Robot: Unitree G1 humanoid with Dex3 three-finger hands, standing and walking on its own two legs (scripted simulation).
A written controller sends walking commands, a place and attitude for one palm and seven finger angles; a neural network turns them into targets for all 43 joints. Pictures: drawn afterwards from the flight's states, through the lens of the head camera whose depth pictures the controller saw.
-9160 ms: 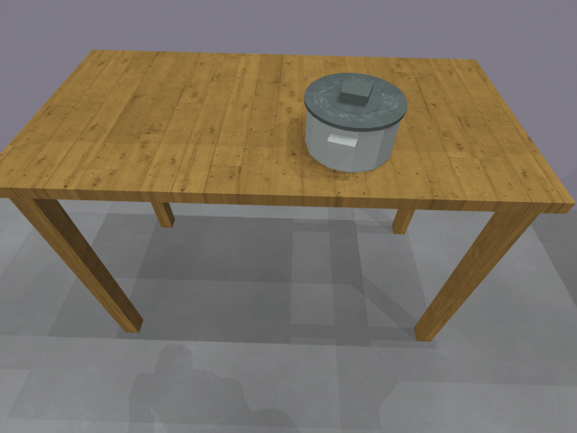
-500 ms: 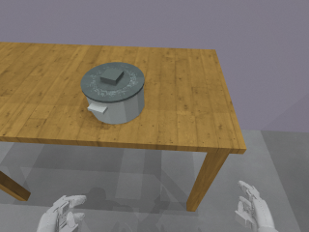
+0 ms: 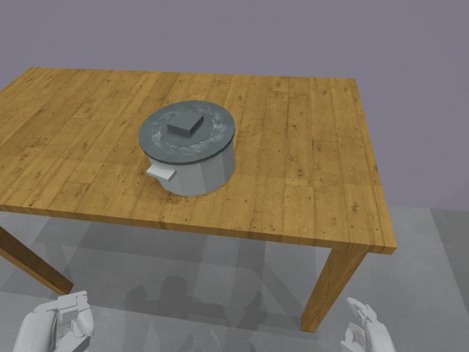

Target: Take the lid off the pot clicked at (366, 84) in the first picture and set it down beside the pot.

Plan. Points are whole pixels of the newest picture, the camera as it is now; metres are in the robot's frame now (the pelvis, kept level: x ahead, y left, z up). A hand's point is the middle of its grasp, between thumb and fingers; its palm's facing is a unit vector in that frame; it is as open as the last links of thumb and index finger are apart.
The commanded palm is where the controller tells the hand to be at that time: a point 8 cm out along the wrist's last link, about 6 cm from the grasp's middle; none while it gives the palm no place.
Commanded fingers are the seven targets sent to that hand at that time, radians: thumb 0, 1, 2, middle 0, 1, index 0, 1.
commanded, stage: raise the hand higher, near the body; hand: left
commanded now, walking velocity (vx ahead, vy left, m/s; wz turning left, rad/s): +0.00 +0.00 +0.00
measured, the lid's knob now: (185, 122) +0.51 +0.17 +0.12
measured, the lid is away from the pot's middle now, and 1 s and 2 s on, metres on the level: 0.00 0.00 0.00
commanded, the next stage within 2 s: reach forward and open the fingers in 0.64 s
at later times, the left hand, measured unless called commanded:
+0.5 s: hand (62, 301) +0.15 +0.25 +0.10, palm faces +0.30 -0.87 -0.39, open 3.1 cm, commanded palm +0.10 +0.28 +0.13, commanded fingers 0.00 0.90 0.90 -1.30 -1.50 -1.30 -1.50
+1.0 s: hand (34, 284) +0.16 +0.28 +0.12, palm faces +0.01 -0.12 -0.99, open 2.9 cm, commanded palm +0.14 +0.29 +0.18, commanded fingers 0.00 0.44 1.19 -1.16 -1.00 -1.16 -1.00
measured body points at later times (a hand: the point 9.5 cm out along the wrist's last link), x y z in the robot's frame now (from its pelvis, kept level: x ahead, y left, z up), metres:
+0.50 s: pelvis -0.01 +0.02 +0.00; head -0.02 +0.01 +0.45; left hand +0.13 +0.29 +0.12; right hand +0.19 -0.20 -0.07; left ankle -0.04 +0.11 -0.74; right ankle -0.02 -0.10 -0.74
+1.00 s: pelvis -0.03 +0.02 -0.01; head -0.03 -0.02 +0.44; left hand +0.16 +0.29 +0.17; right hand +0.17 -0.20 -0.11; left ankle -0.04 +0.11 -0.74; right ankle -0.02 -0.10 -0.74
